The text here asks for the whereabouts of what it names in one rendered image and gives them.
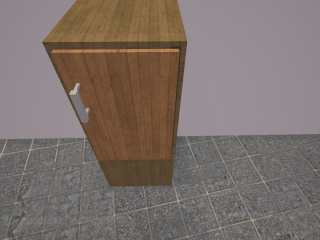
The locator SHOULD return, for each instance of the handle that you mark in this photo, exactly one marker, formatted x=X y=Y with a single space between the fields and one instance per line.
x=78 y=104

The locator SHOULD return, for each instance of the cupboard door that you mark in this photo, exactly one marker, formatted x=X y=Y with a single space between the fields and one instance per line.
x=131 y=96

